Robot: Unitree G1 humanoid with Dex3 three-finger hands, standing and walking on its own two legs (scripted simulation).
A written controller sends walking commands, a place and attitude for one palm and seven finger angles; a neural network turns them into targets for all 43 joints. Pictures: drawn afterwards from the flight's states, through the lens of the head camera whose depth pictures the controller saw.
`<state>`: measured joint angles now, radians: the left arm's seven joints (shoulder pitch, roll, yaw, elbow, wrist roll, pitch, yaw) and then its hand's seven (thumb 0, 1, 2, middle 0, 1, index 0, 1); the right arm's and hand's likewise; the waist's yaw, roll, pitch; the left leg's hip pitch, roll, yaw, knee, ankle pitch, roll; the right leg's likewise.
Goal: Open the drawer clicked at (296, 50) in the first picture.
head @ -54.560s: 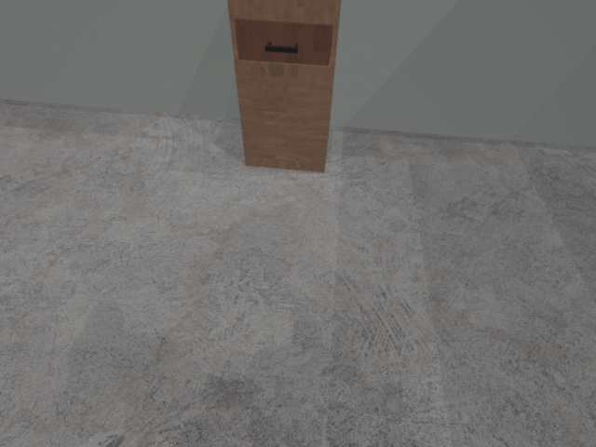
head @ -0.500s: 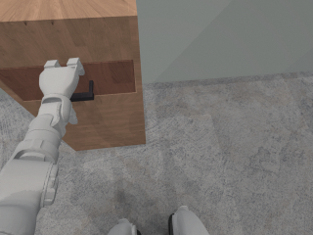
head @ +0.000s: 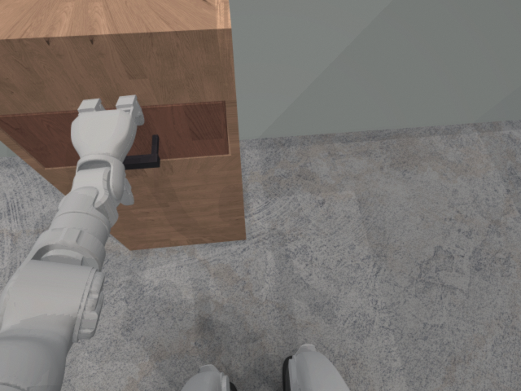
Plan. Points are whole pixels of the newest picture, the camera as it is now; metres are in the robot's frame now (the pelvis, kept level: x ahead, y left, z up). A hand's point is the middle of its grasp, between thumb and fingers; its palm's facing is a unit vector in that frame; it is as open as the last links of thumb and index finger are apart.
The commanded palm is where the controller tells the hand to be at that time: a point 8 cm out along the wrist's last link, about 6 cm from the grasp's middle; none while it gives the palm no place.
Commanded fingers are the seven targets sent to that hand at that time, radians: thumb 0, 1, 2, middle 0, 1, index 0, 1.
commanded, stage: move the hooked fingers above the handle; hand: left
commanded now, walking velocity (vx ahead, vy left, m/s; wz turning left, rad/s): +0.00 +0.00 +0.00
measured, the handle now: (124, 153) +0.54 +0.22 -0.05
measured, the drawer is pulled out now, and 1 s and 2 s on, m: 0.00 0.00 0.00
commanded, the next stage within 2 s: none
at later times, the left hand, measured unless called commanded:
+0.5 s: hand (112, 160) +0.50 +0.22 -0.01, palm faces -0.11 -0.01 -0.99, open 13.8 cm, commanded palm +0.49 +0.21 +0.05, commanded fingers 0.00 -0.50 0.30 -0.30 -1.20 -0.30 -1.20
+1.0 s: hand (112, 167) +0.48 +0.22 +0.00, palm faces -0.12 -0.05 -0.99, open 13.8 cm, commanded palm +0.48 +0.21 +0.06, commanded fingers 0.00 -0.50 0.30 -0.30 -1.20 -0.30 -1.20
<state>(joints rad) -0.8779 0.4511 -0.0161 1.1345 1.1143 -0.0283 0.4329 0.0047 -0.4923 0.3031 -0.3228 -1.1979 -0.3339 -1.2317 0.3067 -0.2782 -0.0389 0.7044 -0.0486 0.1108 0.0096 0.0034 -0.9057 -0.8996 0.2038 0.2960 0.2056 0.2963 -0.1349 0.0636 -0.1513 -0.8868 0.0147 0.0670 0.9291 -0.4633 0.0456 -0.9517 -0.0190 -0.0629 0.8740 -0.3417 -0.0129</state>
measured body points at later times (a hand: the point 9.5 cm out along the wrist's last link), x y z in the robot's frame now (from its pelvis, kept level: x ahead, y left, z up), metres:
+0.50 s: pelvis +0.00 +0.00 +0.00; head +0.14 -0.01 +0.42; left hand +0.50 +0.22 +0.04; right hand +0.00 -0.28 -0.13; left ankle -0.02 +0.09 -0.68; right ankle +0.03 -0.12 -0.68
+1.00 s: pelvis +0.01 +0.01 +0.01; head +0.13 +0.01 +0.44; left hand +0.48 +0.22 +0.05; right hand +0.02 -0.27 -0.13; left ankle -0.02 +0.09 -0.68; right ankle +0.03 -0.12 -0.68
